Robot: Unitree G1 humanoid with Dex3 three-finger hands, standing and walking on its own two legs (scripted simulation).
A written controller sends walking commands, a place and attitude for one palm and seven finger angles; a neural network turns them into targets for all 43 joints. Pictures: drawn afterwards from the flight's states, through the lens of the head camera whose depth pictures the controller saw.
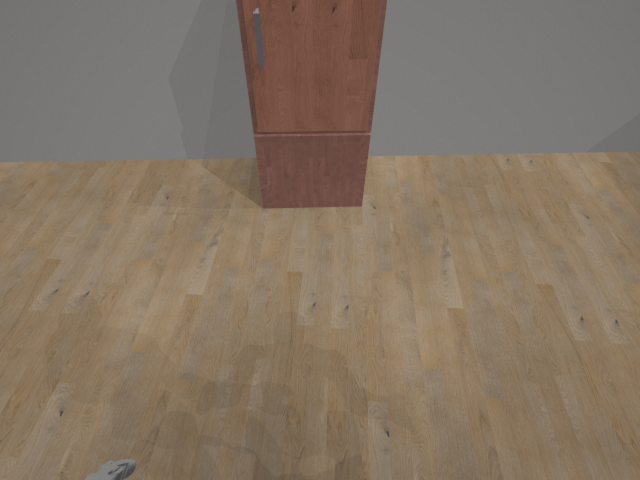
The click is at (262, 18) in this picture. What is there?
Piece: cupboard door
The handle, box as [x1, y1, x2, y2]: [253, 8, 263, 66]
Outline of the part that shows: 256,8 253,12 258,65 263,66 258,8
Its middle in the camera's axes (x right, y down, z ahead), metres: -0.20 -0.63 +1.22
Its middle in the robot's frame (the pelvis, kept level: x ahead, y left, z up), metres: +1.33 +0.27 +0.01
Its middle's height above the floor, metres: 0.78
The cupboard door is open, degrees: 0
